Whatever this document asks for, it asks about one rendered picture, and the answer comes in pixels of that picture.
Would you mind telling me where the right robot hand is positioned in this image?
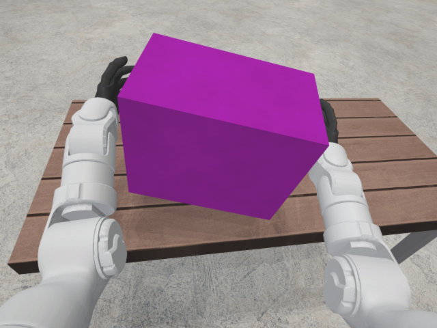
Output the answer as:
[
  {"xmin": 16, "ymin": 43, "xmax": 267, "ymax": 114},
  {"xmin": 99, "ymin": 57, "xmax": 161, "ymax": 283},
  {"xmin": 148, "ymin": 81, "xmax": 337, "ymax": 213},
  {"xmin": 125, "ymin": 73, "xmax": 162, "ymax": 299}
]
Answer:
[{"xmin": 320, "ymin": 98, "xmax": 339, "ymax": 144}]

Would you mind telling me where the table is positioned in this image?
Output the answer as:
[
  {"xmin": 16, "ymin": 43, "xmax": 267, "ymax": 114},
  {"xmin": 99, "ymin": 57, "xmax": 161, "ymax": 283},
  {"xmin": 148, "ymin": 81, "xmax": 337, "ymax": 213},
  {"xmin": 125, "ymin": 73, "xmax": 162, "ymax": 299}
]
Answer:
[{"xmin": 8, "ymin": 98, "xmax": 437, "ymax": 275}]

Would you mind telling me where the robot right upper arm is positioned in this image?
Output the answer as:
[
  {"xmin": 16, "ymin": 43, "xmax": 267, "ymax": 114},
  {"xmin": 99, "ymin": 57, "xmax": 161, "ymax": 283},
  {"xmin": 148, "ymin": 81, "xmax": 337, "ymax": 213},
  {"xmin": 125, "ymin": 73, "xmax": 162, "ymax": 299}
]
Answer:
[{"xmin": 323, "ymin": 254, "xmax": 437, "ymax": 328}]

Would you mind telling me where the robot left upper arm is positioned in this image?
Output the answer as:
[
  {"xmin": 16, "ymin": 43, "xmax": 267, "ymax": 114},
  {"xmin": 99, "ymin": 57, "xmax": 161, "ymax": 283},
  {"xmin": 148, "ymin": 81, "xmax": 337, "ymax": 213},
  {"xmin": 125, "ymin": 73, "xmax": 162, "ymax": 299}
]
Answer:
[{"xmin": 0, "ymin": 217, "xmax": 127, "ymax": 328}]

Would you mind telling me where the right robot forearm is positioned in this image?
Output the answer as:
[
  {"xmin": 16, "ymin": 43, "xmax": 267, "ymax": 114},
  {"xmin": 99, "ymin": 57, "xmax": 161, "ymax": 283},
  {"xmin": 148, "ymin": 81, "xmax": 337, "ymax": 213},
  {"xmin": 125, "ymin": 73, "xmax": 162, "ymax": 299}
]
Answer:
[{"xmin": 309, "ymin": 142, "xmax": 411, "ymax": 304}]

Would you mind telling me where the left robot forearm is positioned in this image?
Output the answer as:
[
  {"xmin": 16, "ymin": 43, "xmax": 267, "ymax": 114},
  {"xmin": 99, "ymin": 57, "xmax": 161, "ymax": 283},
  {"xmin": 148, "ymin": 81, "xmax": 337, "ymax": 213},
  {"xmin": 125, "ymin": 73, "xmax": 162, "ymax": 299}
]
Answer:
[{"xmin": 38, "ymin": 98, "xmax": 119, "ymax": 277}]

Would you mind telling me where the left robot hand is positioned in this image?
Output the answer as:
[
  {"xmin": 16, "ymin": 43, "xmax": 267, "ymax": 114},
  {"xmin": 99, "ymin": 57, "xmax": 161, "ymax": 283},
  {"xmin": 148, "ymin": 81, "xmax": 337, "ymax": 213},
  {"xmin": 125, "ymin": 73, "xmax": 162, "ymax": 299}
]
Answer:
[{"xmin": 94, "ymin": 56, "xmax": 134, "ymax": 115}]

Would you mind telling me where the carton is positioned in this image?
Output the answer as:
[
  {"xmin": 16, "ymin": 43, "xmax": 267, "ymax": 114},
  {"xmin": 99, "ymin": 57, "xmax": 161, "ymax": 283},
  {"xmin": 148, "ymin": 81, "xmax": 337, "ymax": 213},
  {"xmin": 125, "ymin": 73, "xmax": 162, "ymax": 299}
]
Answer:
[{"xmin": 117, "ymin": 33, "xmax": 329, "ymax": 220}]

